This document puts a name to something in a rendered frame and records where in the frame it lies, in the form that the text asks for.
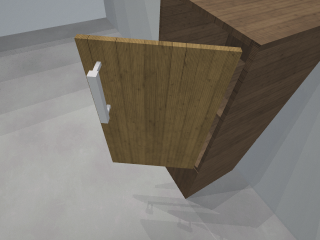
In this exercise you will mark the handle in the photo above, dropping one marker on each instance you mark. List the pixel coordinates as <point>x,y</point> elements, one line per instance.
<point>95,85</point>

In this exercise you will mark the cupboard door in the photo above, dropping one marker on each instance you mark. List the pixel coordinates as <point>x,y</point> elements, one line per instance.
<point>164,95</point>

